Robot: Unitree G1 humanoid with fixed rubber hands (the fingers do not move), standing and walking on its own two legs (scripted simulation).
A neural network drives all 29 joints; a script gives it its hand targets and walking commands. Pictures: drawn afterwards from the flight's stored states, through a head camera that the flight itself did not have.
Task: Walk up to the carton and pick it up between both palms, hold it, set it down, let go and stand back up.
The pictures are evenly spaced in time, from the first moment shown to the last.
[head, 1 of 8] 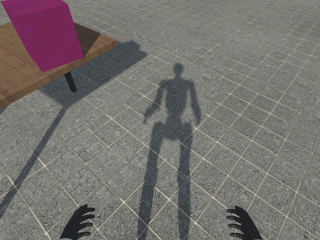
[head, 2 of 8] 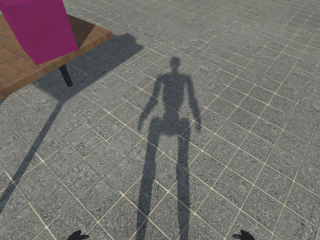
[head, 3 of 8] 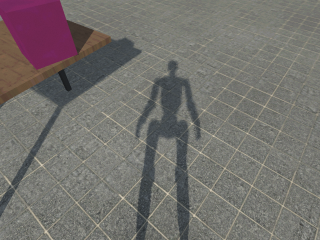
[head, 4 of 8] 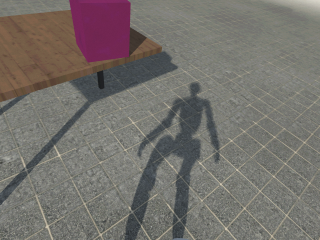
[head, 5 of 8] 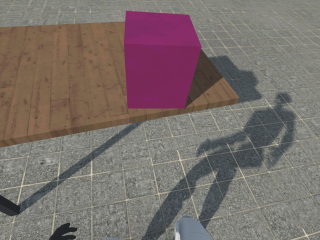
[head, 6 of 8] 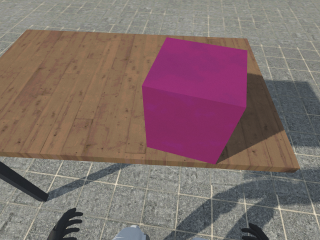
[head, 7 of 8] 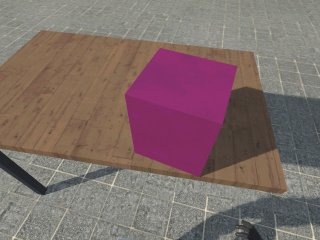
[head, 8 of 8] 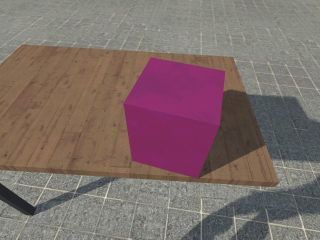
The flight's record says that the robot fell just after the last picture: no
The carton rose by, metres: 0.00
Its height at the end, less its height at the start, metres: +0.00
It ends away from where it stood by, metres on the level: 0.00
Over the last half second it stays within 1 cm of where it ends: yes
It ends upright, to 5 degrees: yes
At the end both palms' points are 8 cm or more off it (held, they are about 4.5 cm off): yes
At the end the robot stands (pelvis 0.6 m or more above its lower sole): yes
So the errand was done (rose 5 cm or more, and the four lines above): no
